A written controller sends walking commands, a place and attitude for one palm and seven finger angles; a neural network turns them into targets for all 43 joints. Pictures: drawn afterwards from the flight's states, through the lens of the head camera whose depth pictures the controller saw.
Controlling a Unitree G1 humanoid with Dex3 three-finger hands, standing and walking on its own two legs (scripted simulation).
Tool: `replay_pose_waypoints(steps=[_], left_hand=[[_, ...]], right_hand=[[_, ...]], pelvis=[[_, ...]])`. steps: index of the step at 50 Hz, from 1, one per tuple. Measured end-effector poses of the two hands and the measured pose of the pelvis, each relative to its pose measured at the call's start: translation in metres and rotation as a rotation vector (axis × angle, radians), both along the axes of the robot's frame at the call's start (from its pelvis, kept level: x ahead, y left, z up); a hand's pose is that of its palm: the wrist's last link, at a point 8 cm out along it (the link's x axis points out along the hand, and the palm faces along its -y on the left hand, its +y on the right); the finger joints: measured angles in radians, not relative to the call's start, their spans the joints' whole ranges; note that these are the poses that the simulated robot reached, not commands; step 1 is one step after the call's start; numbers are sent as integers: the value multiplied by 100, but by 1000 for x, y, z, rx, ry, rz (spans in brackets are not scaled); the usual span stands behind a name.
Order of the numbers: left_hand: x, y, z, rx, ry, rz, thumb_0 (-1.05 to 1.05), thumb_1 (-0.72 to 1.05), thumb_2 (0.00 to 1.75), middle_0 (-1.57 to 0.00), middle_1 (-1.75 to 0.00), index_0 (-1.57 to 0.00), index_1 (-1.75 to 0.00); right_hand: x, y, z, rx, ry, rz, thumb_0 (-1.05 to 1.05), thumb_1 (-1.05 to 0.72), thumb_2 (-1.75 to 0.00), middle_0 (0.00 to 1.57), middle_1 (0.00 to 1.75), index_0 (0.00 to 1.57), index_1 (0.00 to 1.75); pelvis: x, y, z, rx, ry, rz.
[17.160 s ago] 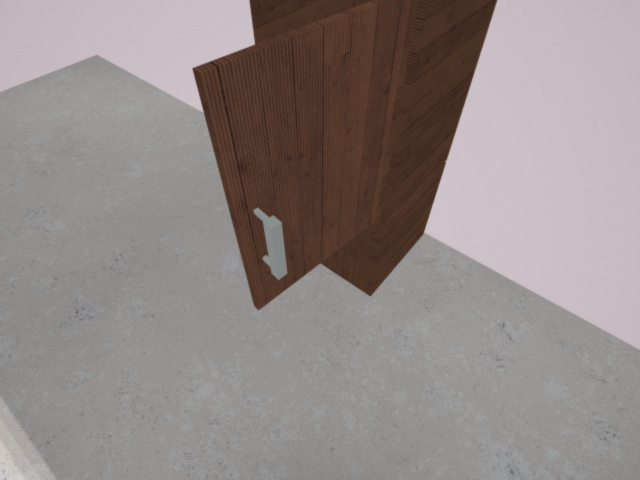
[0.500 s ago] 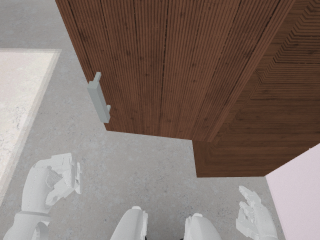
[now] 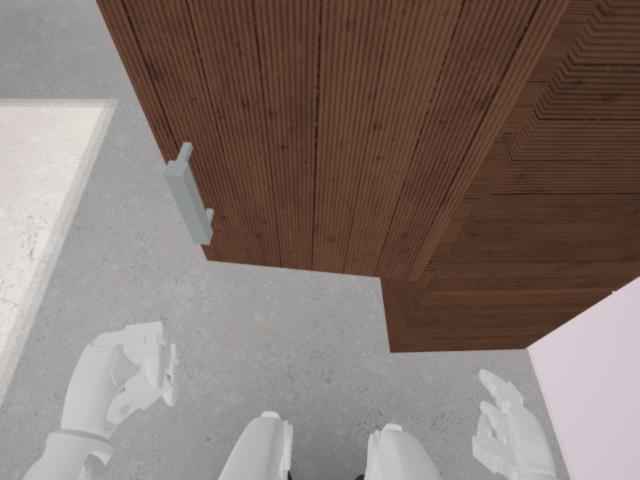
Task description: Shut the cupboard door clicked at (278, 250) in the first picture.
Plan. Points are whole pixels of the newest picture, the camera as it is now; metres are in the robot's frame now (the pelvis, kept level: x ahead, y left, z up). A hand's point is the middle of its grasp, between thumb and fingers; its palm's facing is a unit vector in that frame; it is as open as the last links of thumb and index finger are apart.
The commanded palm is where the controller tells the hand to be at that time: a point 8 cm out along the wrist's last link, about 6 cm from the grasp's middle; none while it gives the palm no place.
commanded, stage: bring the fist close to the handle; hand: left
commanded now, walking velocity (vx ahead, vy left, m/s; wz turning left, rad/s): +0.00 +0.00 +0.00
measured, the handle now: (195, 196) +0.48 +0.22 +0.02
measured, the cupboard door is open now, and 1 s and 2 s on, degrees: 83 83 75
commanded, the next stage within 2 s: push the door shut along its arc in 1.30 s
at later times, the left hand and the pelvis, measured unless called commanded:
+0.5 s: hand (184, 301) +0.31 +0.19 +0.03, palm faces -0.03 -1.00 -0.03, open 3.1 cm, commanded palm +0.30 +0.24 +0.03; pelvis +0.00 +0.00 +0.00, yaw +0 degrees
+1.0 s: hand (209, 253) +0.38 +0.18 +0.02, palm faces +0.00 -1.00 -0.01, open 3.1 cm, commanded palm +0.36 +0.23 +0.02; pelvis +0.00 +0.00 -0.01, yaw -1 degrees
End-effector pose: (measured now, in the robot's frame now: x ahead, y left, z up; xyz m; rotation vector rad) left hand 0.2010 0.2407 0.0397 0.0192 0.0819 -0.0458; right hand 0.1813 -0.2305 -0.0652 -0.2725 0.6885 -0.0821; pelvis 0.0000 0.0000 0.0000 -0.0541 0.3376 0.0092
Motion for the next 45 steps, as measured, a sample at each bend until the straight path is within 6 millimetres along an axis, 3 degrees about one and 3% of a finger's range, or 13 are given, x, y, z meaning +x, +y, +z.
replay_pose_waypoints(steps=[6, 13, 21, 29, 37, 45], left_hand=[[25, 13, 9, 25, -144, 51, 2, 89, 90, -131, -150, -130, -150], [49, -1, -13, -9, -5, -42, 2, 90, 90, -130, -150, -129, -150], [79, 8, 4, 2, -127, 39, 2, 90, 90, -130, -150, -129, -150], [99, -5, -20, -3, -13, -20, 2, 90, 90, -130, -150, -129, -150], [139, -4, -9, 8, -135, 36, 2, 89, 90, -131, -150, -130, -150], [155, -4, -20, 7, -28, 11, 2, 90, 90, -130, -150, -129, -150]], right_hand=[[0, -5, -12, -14, 24, 19, 2, -90, -90, 21, 30, 20, 30], [-11, -11, -17, -8, 64, -20, 2, -91, -90, 21, 30, 20, 30], [-26, -18, -21, -19, 121, -39, 2, -91, -90, 21, 30, 20, 30], [-37, -21, -26, -19, 168, -60, 2, -91, -90, 21, 30, 20, 30], [-47, -25, -35, -32, 221, -73, 1, -91, -90, 21, 30, 20, 30], [-61, -26, -39, -6, 279, -108, 1, -91, -90, 21, 30, 20, 30]], pelvis=[[-2, -3, -9, -5, 15, 5], [-1, -3, -7, -1, 24, -2], [0, -3, -5, 5, 35, -8], [-1, 0, -4, 7, 43, -9], [-2, -1, -9, 12, 65, -16], [0, -1, -5, 18, 70, -22]])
